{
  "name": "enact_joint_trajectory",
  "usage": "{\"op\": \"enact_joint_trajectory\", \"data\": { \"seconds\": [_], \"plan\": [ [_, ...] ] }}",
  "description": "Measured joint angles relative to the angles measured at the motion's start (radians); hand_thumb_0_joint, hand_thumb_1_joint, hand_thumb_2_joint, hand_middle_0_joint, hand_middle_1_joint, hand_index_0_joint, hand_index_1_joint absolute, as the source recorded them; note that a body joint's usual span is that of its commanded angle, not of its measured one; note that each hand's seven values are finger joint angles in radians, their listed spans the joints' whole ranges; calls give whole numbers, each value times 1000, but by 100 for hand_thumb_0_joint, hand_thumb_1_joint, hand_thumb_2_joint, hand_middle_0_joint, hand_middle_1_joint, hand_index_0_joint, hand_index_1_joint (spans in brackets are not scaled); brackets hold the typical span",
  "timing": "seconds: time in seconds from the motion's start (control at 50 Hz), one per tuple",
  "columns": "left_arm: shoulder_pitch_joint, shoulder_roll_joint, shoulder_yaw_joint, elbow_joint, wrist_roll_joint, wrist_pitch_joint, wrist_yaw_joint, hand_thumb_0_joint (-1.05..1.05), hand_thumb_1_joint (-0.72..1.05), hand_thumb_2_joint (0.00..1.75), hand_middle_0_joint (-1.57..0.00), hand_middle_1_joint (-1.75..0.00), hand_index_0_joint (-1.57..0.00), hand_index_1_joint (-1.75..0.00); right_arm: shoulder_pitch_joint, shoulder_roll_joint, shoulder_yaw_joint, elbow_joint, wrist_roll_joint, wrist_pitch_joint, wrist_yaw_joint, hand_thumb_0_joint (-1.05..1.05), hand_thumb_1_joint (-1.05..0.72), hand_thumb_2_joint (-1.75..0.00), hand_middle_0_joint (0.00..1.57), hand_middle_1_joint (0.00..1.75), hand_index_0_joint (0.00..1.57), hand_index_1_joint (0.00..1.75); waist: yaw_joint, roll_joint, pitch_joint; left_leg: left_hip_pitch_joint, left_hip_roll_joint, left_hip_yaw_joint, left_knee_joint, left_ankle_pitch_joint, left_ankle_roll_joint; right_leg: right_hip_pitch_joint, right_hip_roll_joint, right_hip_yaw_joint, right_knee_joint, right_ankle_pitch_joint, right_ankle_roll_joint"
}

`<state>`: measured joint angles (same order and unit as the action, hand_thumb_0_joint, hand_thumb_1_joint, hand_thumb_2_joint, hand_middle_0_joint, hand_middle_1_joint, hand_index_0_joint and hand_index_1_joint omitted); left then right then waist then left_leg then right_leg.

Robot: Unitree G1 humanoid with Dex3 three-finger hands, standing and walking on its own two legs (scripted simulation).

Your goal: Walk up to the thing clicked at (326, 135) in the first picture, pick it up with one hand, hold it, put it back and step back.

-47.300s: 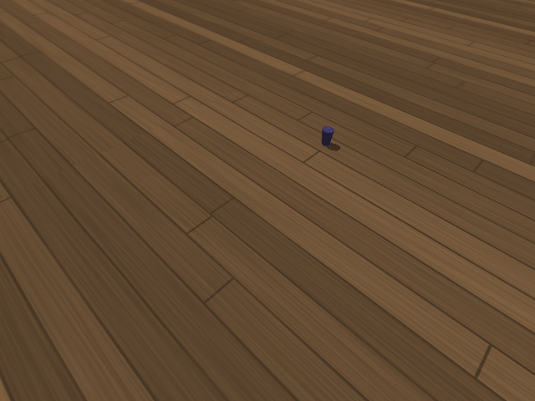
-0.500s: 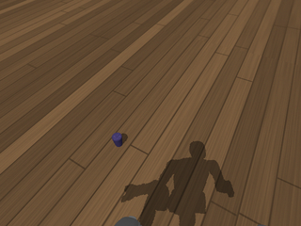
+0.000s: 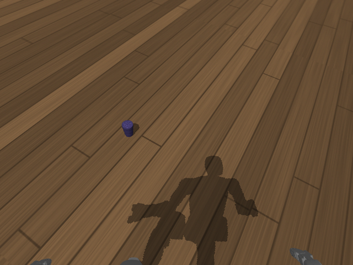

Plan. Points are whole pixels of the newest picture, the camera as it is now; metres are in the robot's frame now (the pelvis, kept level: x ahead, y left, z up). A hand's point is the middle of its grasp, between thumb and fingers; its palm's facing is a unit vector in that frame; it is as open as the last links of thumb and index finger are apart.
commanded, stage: step back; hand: left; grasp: from above
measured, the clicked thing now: (128, 129) +0.98 +0.31 -0.70
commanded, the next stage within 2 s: stand in 1.24 s
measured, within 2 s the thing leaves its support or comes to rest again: neither
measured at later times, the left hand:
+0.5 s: hand out of the picture -0.07 +0.27 -0.13, palm faces +0.11 -0.91 -0.40, open 7.4 cm
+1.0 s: hand out of the picture -0.05 +0.25 -0.14, palm faces +0.13 -0.91 -0.39, open 7.4 cm
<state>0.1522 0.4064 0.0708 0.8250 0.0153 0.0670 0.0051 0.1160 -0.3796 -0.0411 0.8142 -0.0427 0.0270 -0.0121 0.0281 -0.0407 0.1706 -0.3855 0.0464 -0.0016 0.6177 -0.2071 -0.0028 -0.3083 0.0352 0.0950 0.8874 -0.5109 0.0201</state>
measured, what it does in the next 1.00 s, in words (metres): steps on the spot: right foot, then left foot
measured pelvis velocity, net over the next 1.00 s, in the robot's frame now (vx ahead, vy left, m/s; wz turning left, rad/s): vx -0.06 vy -0.03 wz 0.11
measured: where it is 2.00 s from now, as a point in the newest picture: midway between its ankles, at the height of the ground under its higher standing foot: outside the picture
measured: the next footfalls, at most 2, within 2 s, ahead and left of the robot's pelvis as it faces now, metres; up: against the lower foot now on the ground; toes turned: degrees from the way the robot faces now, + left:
right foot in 0.04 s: -0.01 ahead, -0.13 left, +0.00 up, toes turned +2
left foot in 0.38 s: -0.07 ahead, +0.11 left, +0.00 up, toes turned +3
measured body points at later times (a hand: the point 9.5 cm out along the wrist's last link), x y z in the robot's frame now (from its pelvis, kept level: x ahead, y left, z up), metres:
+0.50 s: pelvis -0.11 -0.02 +0.01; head -0.11 -0.02 +0.46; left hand -0.08 +0.32 -0.11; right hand -0.05 -0.32 -0.12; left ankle -0.12 +0.10 -0.72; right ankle -0.07 -0.13 -0.70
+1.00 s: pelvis -0.06 -0.03 +0.01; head -0.04 -0.03 +0.45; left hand -0.06 +0.29 -0.11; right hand +0.05 -0.33 -0.12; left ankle -0.01 +0.12 -0.72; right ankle -0.06 -0.14 -0.72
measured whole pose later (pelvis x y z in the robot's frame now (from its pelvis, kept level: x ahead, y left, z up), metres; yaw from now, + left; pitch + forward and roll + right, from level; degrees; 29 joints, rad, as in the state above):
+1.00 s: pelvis -0.06 -0.03 +0.01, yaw +6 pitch -3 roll +0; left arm 0.23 0.37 0.05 0.98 0.02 -0.04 0.00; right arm 0.19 -0.39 -0.06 0.99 -0.03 0.01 0.02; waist 0.04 0.03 0.10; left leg -0.34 0.04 -0.03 0.62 -0.28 0.01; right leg -0.21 -0.01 -0.06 0.59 -0.34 -0.01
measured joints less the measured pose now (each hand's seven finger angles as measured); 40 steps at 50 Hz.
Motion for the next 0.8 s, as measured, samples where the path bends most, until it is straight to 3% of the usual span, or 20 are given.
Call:
{"op": "enact_joint_trajectory", "data": {
  "seconds": [0.04, 0.06, 0.08, 0.1, 0.14, 0.18, 0.24, 0.36, 0.42, 0.48, 0.52, 0.56, 0.64, 0.7, 0.76, 0.8],
  "plan": [
    [9, 0, -1, 21, 1, -13, -1, 1, 90, 90, -21, -30, -20, -30, -28, -15, 1, -14, 4, 6, 5, 0, -90, -90, 21, 30, 20, 30, 8, 11, 5, -41, 16, 11, 44, 2, -15, 74, -18, -32, -196, 77, -10],
    [3, -18, -1, 43, 5, -20, 0, 1, 90, 90, -21, -30, -20, -30, -45, -31, -4, -10, 8, 11, 5, 0, -90, -90, 21, 30, 20, 30, 2, 55, 22, -53, 42, -11, 70, 2, -16, 91, 9, -53, -226, 105, -20],
    [4, -37, -5, 58, 11, -23, -2, 1, 91, 90, -21, -30, -20, -30, -51, -42, -9, -4, 11, 18, 5, 0, -90, -90, 21, 30, 20, 30, -10, 97, 28, -63, 54, -46, 88, -6, 2, 97, 33, -77, -232, 121, -29],
    [16, -46, -11, 63, 16, -24, -9, 1, 91, 90, -21, -30, -20, -30, -44, -43, -12, 3, 14, 25, 1, 0, -90, -90, 20, 30, 20, 30, -14, 109, 15, -80, 32, -78, 122, -87, 9, 85, 34, -87, -221, 125, -36],
    [46, -45, -15, 67, 21, -24, -15, 1, 90, 90, -21, -30, -20, -30, -15, -27, -14, 24, 18, 35, -6, 0, -90, -90, 20, 30, 20, 30, 11, 74, -26, -108, -46, -98, 256, -234, 6, 51, 0, -62, -196, 130, -49],
    [67, -48, -15, 75, 23, -25, -11, 1, 90, 90, -21, -30, -21, -30, 15, -23, -11, 45, 24, 35, -1, 0, -90, -90, 20, 30, 20, 30, 20, 54, -53, -111, -104, -118, 376, -253, 10, 42, -28, -49, -215, 155, -50],
    [72, -52, -10, 79, 25, -35, -6, 1, 90, 90, -21, -30, -21, -30, 62, -31, -10, 69, 23, 26, 2, 0, -90, -90, 20, 30, 20, 30, 10, 65, -82, -83, -132, -136, 439, -217, 3, 27, -45, -70, -247, 192, -46],
    [50, -26, 4, 60, 35, -59, -14, 1, 90, 90, -21, -30, -21, -30, 143, -23, -10, 143, 6, 12, 21, 0, -90, -90, 20, 30, 20, 30, 2, 75, -103, 96, -76, -69, 132, -289, -11, -10, -61, -139, -232, 204, -56],
    [45, 3, 7, 70, 30, -51, -15, 1, 90, 90, -21, -30, -21, -30, 149, 12, -15, 178, -1, -6, 29, 0, -90, -90, 20, 30, 20, 30, 10, 11, -85, 179, -103, -25, -35, -118, 6, -17, -100, -117, -190, 173, -48],
    [74, 1, 2, 113, 16, -40, -18, 1, 90, 90, -21, -30, -20, -30, 170, 24, -12, 176, -7, -24, 37, 0, -90, -90, 20, 30, 20, 30, -13, 13, -123, 182, -91, -27, -55, -119, 39, -52, -63, -92, -102, 44, -40],
    [81, 5, 1, 131, 9, -41, -28, 1, 90, 90, -21, -30, -20, -30, 173, 30, -8, 177, -11, -30, 37, 0, -90, -90, 20, 30, 20, 30, -25, 19, -130, 193, -72, -34, -82, -106, 46, -57, -48, -94, -78, 43, -41],
    [87, 11, 1, 137, 6, -53, -35, 1, 90, 90, -21, -30, -20, -30, 167, 34, -6, 174, -13, -37, 38, 0, -90, -90, 21, 30, 20, 30, -25, 14, -128, 199, -60, -30, -104, -73, 32, -53, -50, -96, -103, 68, -41],
    [93, 10, 4, 157, 6, -62, -39, 1, 90, 90, -21, -30, -20, -30, 144, 27, -11, 157, -13, -35, 44, 0, -90, -90, 21, 30, 20, 30, -28, 12, -123, 189, -44, -22, -81, -93, 7, -5, -49, -105, -212, 92, -38],
    [94, -18, 3, 171, 15, -83, -29, 1, 90, 90, -21, -30, -20, -30, 126, 1, -19, 151, -3, -15, 39, 0, -90, -90, 21, 30, 20, 30, -24, 65, -113, 160, -6, -43, 24, -175, 16, 48, -11, -134, -310, 253, -48],
    [101, -42, -1, 165, 25, -100, -22, 1, 90, 90, -21, -30, -20, -30, 124, -3, -21, 158, 0, -5, 27, 0, -90, -90, 20, 30, 20, 30, -3, 76, -124, 80, -49, -82, 208, -277, 24, 54, -7, -143, -298, 230, -66],
    [104, -54, -4, 162, 21, -108, -20, 1, 90, 90, -21, -30, -20, -30, 121, -8, -21, 160, 4, -11, 28, 0, -90, -90, 20, 30, 20, 30, 8, 76, -118, 35, -67, -82, 275, -265, 25, 74, -17, -142, -320, 228, -70]
  ]
}}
